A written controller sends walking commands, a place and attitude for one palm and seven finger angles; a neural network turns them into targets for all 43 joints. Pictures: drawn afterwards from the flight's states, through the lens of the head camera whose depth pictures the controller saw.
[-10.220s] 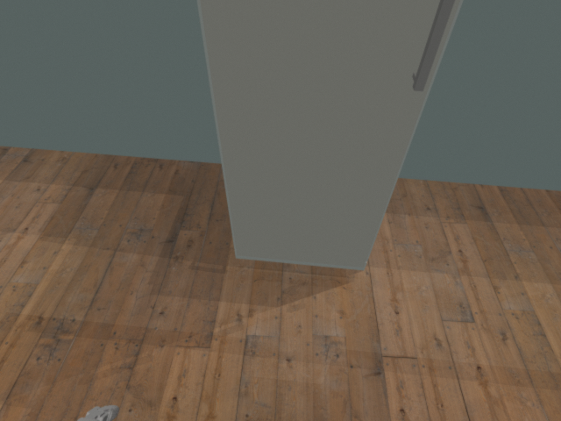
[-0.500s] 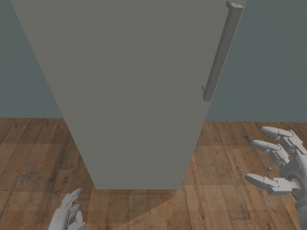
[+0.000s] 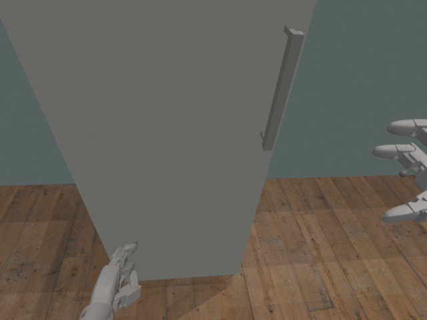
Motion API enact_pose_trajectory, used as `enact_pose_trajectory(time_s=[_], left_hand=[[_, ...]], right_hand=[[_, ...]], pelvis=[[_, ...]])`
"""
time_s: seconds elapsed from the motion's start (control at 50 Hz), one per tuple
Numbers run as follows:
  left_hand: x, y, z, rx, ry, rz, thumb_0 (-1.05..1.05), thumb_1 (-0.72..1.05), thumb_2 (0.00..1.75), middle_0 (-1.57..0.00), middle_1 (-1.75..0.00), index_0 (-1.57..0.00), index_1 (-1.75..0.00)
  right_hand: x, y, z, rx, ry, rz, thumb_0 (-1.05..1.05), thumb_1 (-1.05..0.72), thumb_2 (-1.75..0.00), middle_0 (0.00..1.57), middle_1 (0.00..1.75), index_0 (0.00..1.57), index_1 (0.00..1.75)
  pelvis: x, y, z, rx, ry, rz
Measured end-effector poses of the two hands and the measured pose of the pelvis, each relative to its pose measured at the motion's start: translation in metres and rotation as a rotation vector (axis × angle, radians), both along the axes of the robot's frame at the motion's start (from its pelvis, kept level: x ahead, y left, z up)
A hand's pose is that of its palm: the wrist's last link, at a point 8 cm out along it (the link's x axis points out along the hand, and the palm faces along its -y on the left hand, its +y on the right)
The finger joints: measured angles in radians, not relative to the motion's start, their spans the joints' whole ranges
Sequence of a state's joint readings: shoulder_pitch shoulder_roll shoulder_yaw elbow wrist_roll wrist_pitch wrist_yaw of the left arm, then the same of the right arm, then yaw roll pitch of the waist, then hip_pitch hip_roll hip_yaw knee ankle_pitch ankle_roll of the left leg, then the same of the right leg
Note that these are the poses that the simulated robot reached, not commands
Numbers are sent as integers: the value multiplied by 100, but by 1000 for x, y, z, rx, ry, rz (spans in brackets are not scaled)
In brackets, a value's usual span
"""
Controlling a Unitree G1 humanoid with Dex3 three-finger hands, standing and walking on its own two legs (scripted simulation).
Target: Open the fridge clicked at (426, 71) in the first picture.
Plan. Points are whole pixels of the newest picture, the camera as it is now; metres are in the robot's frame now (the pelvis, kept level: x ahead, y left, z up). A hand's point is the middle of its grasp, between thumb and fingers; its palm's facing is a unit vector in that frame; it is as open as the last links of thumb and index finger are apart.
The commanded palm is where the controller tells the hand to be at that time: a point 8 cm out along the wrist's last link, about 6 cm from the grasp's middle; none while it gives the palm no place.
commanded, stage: raise the hand to about handle height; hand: right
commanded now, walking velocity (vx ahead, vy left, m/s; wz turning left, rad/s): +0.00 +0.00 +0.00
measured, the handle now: (276, 94) +0.48 -0.13 +0.23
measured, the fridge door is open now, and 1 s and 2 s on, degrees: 0 0 0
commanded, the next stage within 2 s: move the hooked fingers beside the handle in 0.64 s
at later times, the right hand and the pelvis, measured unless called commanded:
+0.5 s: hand (402, 156) +0.28 -0.27 +0.25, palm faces +0.05 +0.99 -0.11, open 13.9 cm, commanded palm +0.24 -0.31 +0.26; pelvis +0.00 +0.01 +0.00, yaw +1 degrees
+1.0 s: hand (386, 146) +0.30 -0.26 +0.25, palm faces +0.03 +0.99 -0.12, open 13.9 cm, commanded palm +0.27 -0.30 +0.26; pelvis +0.01 +0.01 +0.00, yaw +0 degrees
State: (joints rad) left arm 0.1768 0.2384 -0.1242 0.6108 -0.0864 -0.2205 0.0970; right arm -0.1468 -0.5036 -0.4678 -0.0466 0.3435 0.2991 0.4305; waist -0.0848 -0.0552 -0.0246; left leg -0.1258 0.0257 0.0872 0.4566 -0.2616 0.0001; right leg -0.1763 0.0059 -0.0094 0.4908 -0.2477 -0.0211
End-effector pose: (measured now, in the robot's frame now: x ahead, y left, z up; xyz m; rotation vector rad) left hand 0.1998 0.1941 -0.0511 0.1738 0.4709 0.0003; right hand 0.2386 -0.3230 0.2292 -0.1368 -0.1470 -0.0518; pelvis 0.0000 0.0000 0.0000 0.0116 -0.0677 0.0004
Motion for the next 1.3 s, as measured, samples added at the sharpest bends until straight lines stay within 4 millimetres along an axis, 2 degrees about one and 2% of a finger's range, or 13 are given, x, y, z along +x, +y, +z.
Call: enact_pose_trajectory(time_s=[0.22,0.42,0.8,1.0,1.2,1.3], left_hand=[[-14,28,-7,19,49,44,2,90,90,-20,-30,-20,-30],[-17,46,-3,36,33,86,2,90,90,-20,-30,-20,-30],[-4,28,-7,-2,31,49,2,90,90,-20,-30,-20,-30],[0,30,-7,5,39,60,2,90,90,-20,-30,-20,-30],[-1,38,-7,23,52,90,2,90,90,-20,-30,-20,-30],[-3,39,-10,35,72,94,2,90,90,-20,-30,-20,-30]], right_hand=[[13,-9,37,3,-1,3,-1,50,-30,30,120,31,120],[16,6,19,18,28,28,-1,50,-30,30,120,31,120],[23,4,23,4,40,7,-1,50,-30,30,120,31,120],[41,14,20,18,36,26,-1,50,-30,30,120,31,120],[53,9,14,40,51,4,-1,50,-30,30,120,31,120],[66,16,11,48,61,20,-1,50,-30,30,120,31,120]], pelvis=[[-4,6,1,-4,-1,2],[-4,8,-1,-6,2,16],[2,9,-1,-7,11,7],[8,8,0,-9,19,8],[11,8,0,-7,28,11],[11,7,0,-7,29,5]])
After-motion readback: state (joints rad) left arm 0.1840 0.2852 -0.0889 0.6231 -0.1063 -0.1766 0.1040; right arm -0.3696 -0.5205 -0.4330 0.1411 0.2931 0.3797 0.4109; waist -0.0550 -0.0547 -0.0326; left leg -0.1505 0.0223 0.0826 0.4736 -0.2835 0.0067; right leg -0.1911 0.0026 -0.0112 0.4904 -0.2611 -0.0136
